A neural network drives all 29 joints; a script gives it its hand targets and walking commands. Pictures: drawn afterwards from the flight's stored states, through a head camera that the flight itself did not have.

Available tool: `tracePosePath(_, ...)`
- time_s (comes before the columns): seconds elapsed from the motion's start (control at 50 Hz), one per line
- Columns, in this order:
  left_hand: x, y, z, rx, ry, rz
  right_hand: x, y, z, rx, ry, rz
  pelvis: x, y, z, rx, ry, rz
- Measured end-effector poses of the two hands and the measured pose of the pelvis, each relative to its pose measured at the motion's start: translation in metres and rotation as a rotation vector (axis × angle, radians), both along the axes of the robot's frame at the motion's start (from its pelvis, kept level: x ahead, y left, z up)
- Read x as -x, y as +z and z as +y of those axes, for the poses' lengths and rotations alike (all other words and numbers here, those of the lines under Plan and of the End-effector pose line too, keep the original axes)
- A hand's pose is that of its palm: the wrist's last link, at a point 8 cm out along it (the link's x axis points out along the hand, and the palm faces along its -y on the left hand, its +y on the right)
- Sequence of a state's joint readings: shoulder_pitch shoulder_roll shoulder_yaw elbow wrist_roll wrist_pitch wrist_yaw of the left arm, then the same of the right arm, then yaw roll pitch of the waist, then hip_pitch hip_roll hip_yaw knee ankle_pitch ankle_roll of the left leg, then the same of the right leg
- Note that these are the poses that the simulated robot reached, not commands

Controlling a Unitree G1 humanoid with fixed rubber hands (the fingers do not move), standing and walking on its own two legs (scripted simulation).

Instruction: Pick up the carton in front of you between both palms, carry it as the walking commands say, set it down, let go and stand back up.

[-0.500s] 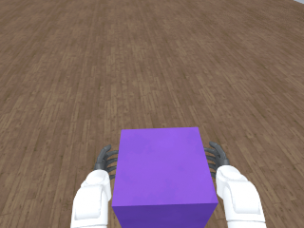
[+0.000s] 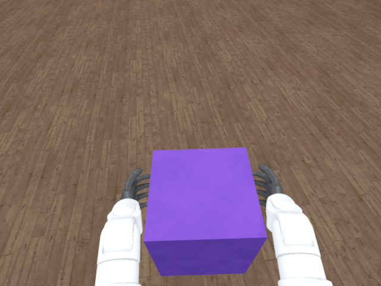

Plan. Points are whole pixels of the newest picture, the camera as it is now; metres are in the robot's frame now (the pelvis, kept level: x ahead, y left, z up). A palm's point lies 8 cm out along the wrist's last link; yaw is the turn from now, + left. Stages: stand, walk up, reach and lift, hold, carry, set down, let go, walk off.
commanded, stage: carry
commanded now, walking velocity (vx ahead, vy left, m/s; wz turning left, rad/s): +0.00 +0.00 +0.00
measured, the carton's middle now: (201, 214) +0.30 +0.00 -0.04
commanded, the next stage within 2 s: none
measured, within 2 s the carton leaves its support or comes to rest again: neither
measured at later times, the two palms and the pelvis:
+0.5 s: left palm (133, 205) +0.29 +0.14 +0.04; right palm (277, 200) +0.29 -0.16 +0.04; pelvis +0.00 -0.01 +0.00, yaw +0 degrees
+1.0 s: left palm (138, 134) +0.47 +0.15 +0.06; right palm (255, 131) +0.47 -0.15 +0.06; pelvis +0.18 +0.00 +0.02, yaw +0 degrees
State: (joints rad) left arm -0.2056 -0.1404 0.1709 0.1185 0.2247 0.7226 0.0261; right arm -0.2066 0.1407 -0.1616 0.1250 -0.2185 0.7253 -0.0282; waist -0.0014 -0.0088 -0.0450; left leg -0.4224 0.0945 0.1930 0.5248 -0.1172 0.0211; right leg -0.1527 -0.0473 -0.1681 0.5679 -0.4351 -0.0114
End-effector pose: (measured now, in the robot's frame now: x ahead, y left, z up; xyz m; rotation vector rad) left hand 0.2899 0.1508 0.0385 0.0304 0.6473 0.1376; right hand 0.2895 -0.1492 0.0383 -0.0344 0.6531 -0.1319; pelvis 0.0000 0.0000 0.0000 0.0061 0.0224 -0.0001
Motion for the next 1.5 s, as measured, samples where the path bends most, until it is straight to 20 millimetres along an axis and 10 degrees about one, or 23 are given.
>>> tracePosePath(0.54,-0.003,0.002,-0.005,-0.003,-0.009,0.024,-0.003,0.004,-0.005,0.018,0.006,0.024,-0.013,0.005,-0.005,-0.006,0.003,-0.014)
tracePosePath(0.82,-0.101,0.008,0.019,0.003,-0.029,0.042,-0.091,0.008,0.019,0.009,-0.027,0.043,-0.098,0.022,0.026,0.019,-0.023,0.038)
tracePosePath(0.98,-0.171,0.025,0.006,0.0,-0.008,-0.019,-0.168,0.025,0.006,0.004,-0.005,-0.018,-0.171,0.023,0.007,0.014,-0.006,0.05)
tracePosePath(1.2,-0.27,-0.006,-0.021,-0.036,0.037,0.083,-0.281,-0.014,-0.021,-0.016,0.049,0.076,-0.277,0.016,-0.033,-0.008,0.047,0.049)
tracePosePath(1.5,-0.383,0.011,-0.009,0.012,0.028,-0.012,-0.393,0.018,-0.009,0.023,0.034,-0.017,-0.388,0.012,-0.017,-0.007,0.018,0.033)
